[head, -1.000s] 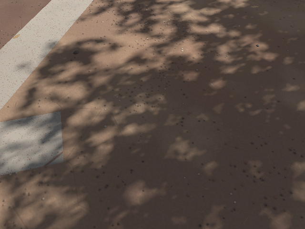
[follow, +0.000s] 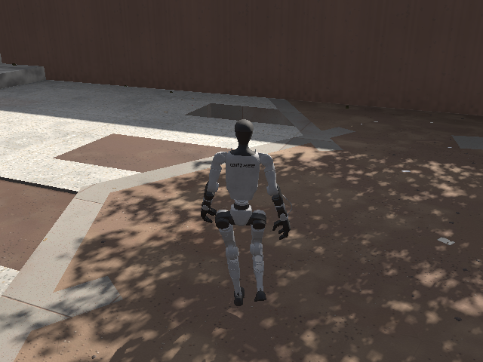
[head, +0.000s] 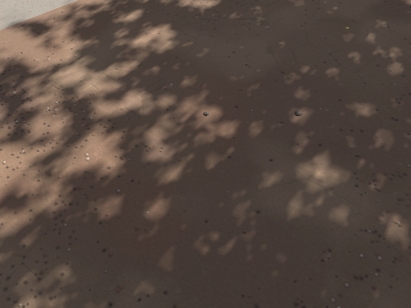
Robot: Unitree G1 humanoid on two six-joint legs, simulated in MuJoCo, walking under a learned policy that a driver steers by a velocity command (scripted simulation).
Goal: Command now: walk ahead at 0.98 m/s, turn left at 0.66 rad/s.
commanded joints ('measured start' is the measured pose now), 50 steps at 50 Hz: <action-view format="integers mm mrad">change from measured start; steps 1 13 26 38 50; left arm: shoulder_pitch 13 -214 186 418 -41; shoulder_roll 67 155 110 58 48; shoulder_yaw -6 -4 35 4 16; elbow -108 -260 -1 8 -88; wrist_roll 32 -30 -35 -70 -47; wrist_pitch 24 16 -24 19 102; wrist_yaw -7 7 -7 -3 -57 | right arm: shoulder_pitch -3 134 -241 94 -16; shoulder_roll -55 -177 -15 -316 -22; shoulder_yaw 4 -35 48 -18 35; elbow -55 -99 -330 -259 -132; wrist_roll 13 23 -34 -84 2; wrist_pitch -46 -47 7 -29 -96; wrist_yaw -7 -18 46 -16 -7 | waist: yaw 95 19 35 -58 68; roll -62 88 -68 260 79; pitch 41 -114 13 -446 87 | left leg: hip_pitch -4 233 -519 811 152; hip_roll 280 231 268 644 369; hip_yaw -509 -436 -183 -671 128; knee -340 -15 645 -11 -386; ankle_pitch -139 810 -23 -401 382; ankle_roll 156 -15 -80 30 -122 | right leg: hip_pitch -226 203 331 -214 -314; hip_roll -94 56 -254 -11 -118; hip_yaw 13 -75 103 -58 -115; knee -75 -889 -1231 2 -295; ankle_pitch -23 235 156 -261 295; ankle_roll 36 46 -100 -34 -41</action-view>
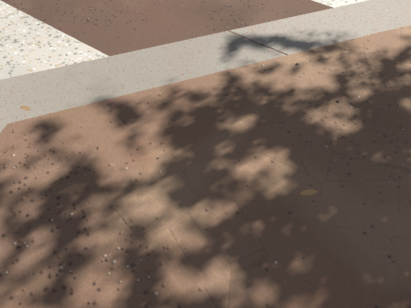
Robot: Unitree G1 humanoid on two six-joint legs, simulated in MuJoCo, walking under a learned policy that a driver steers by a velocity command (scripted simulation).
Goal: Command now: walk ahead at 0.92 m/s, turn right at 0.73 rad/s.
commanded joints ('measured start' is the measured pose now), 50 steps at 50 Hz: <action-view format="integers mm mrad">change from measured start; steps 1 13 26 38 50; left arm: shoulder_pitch -83 29 -13 39 109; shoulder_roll -28 158 152 139 92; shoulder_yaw -20 56 80 57 46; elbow -89 -179 -255 -280 -228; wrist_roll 1 -46 -50 -39 -22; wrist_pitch -10 -47 65 79 73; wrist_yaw -21 10 118 74 50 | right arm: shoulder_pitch -108 -210 -487 -417 -346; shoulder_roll -19 -108 -73 -103 -147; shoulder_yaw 11 3 -9 -36 -58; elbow -63 -261 -362 -352 -250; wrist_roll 2 1 15 -10 46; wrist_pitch -31 -14 52 106 120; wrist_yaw -5 -36 -46 -75 -39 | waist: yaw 62 10 53 55 71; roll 87 252 -89 123 199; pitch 142 -171 -146 -64 -137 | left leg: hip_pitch -171 -696 -470 -273 -292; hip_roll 199 21 -64 241 305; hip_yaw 30 -367 -380 -435 -255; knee -160 1189 336 2 97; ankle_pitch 660 -180 215 287 227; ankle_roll -8 -65 -140 146 119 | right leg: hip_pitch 48 849 503 118 555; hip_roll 13 -44 165 116 129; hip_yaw -65 598 521 68 -49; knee -176 -826 -694 148 -628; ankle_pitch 169 261 231 -296 -187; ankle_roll -19 -272 -39 171 46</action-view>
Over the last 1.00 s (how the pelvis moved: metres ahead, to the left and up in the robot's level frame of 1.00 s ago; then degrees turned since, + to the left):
0.86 0.20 0.02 16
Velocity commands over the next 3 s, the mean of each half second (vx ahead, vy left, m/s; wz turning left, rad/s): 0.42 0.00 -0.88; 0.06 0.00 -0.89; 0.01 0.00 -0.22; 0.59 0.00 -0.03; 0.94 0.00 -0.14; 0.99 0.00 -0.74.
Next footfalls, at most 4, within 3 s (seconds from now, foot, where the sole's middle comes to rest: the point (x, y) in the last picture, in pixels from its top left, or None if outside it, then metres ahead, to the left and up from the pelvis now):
0.16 right None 0.37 -0.06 -0.77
0.62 left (201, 287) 0.58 0.01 -0.77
1.02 right None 0.32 -0.09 -0.77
1.38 left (192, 307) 0.52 0.04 -0.77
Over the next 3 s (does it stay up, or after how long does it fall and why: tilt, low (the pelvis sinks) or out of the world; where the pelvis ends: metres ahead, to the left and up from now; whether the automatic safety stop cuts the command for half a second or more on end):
stays up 0.86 -0.94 -0.01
